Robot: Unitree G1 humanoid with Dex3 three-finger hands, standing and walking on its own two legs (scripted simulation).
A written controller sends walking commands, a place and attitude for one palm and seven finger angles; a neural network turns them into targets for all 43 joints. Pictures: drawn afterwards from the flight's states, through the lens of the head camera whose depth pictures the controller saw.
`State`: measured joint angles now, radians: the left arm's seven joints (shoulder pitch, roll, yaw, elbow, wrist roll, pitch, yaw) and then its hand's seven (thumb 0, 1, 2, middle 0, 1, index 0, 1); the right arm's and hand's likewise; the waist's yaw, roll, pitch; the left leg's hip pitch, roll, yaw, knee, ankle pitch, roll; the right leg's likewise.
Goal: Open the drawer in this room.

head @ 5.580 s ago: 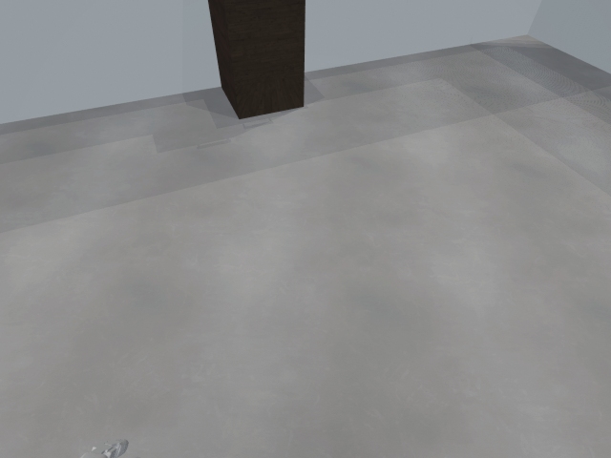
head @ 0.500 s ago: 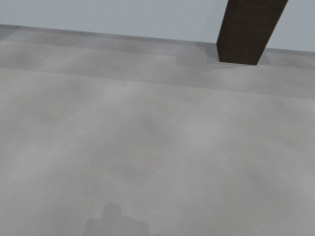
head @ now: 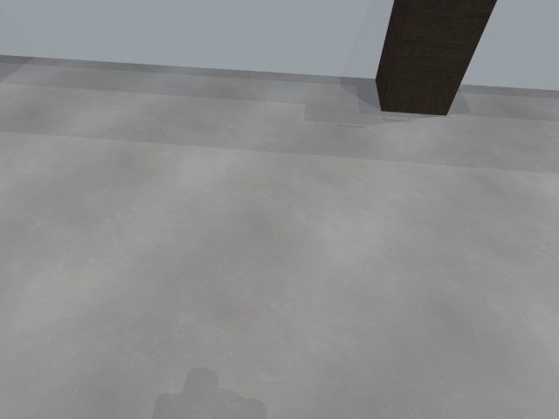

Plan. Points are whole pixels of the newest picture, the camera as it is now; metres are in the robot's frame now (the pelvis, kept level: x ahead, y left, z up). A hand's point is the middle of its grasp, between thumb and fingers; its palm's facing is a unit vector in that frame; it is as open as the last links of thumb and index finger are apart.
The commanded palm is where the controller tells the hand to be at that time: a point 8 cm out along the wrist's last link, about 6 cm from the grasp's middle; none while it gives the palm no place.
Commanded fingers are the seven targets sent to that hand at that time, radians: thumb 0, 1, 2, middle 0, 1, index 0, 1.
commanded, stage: stand and wait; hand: left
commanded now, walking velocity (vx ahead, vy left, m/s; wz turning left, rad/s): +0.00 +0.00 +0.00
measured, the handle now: out of the picture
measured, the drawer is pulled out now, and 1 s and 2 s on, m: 0.00 0.00 0.00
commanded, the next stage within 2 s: turn or walk to find it in 1.54 s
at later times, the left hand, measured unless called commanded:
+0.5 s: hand out of the picture -0.01 +0.17 -0.18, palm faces +0.02 -0.98 -0.18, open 7.4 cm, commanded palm none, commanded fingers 0.00 0.90 0.90 -0.20 -0.30 -0.20 -0.30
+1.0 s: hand out of the picture +0.05 +0.22 -0.17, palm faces +0.00 -0.96 -0.28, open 7.4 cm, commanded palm none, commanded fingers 0.00 0.90 0.90 -0.20 -0.30 -0.20 -0.30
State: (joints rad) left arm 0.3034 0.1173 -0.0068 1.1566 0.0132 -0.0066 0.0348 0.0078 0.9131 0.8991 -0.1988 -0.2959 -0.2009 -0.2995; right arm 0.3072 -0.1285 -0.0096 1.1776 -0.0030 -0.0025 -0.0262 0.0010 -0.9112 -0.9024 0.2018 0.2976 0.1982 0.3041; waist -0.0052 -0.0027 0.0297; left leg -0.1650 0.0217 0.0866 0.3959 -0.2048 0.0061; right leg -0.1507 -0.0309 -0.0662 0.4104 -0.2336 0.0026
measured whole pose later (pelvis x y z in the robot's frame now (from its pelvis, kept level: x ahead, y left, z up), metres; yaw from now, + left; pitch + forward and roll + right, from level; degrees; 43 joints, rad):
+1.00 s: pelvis +0.01 +0.00 +0.00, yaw +0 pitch -1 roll +0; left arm 0.18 0.26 0.02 1.12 0.02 -0.02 0.01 0.01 0.91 0.90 -0.20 -0.30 -0.20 -0.30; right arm 0.18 -0.27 -0.02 1.13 -0.01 -0.02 -0.01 0.00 -0.91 -0.90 0.20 0.30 0.20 0.30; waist 0.00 0.00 0.04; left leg -0.14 0.02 0.08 0.36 -0.20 0.01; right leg -0.12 -0.03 -0.07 0.36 -0.22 0.01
